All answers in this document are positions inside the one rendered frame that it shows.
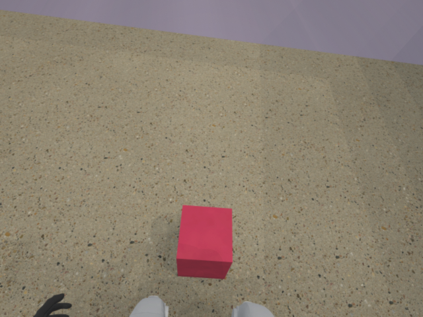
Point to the robot left hand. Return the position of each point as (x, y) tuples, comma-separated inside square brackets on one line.
[(52, 305)]

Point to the robot right thigh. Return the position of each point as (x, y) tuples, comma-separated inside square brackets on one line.
[(249, 309)]

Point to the robot thigh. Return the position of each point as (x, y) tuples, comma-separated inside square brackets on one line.
[(150, 307), (249, 309)]

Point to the carton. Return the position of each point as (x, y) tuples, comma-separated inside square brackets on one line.
[(205, 243)]

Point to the robot left thigh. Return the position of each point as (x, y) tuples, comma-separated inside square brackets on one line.
[(150, 307)]

